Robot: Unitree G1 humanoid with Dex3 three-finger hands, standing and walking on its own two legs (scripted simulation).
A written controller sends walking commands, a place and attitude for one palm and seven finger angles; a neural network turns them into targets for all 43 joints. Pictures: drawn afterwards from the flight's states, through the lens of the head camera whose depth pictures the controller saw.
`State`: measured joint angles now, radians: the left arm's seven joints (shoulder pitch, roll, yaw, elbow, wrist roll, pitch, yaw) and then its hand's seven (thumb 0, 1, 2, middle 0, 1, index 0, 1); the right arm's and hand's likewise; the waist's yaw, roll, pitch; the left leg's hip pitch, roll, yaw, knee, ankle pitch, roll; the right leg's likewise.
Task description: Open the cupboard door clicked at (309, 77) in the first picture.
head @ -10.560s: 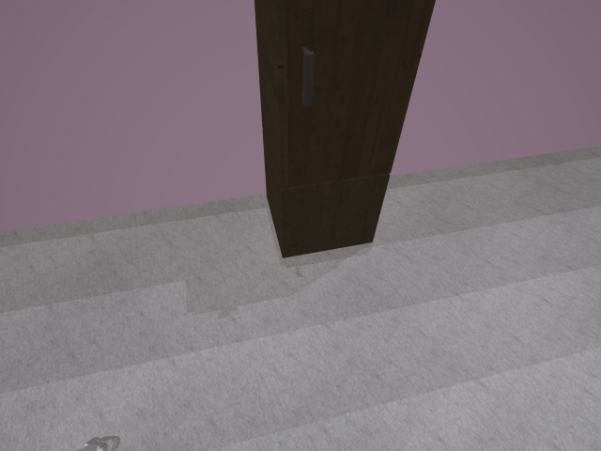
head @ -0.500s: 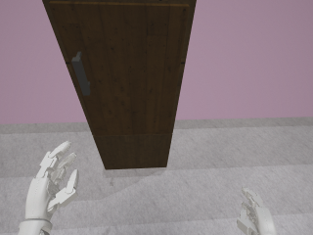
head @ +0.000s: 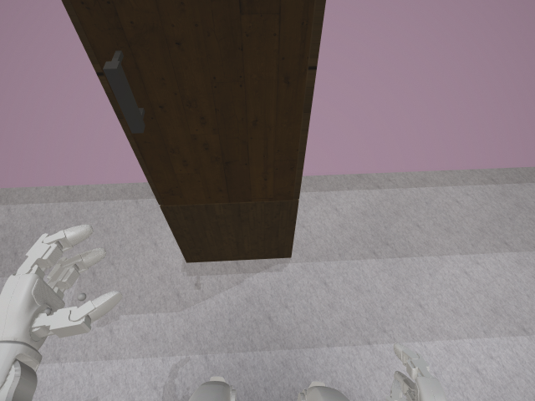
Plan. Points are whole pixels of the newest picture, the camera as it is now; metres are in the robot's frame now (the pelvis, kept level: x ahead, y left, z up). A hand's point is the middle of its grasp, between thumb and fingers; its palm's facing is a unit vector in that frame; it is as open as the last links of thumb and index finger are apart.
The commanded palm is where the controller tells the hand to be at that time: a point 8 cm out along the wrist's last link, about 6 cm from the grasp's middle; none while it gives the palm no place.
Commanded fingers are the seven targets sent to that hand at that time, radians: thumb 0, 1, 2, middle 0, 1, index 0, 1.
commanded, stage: raise the hand with hooked fingers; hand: left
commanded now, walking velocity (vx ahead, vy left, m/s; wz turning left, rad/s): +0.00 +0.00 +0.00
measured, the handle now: (128, 93) +0.60 +0.28 +0.11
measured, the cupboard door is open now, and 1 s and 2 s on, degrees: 0 0 0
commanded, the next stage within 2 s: move the hooked fingers beside the handle in 1.28 s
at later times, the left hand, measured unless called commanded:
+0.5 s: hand (22, 261) +0.27 +0.32 +0.10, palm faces +0.11 -0.99 -0.04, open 13.7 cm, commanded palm +0.24 +0.36 +0.10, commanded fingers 0.00 -0.50 0.30 -0.30 -1.20 -0.30 -1.20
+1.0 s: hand (25, 225) +0.31 +0.32 +0.12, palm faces +0.09 -1.00 -0.02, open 14.0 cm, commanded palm +0.28 +0.36 +0.12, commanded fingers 0.00 -0.50 0.30 -0.30 -1.20 -0.30 -1.20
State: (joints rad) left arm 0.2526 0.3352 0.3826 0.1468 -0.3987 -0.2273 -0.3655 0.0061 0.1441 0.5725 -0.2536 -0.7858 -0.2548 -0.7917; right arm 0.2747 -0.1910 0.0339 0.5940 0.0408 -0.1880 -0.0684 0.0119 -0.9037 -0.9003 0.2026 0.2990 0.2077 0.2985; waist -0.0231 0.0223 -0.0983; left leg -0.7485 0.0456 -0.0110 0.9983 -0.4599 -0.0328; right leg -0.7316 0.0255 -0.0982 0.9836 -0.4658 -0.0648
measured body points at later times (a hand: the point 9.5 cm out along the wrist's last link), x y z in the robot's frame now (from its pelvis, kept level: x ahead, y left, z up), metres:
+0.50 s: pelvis +0.01 +0.05 +0.02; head +0.04 +0.07 +0.47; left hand +0.26 +0.37 +0.10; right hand +0.20 -0.17 -0.04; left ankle +0.02 +0.14 -0.68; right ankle +0.01 -0.07 -0.68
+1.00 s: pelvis +0.02 +0.04 +0.04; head +0.05 +0.04 +0.49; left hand +0.30 +0.37 +0.13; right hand +0.16 -0.21 -0.05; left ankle +0.02 +0.14 -0.68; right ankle +0.01 -0.07 -0.68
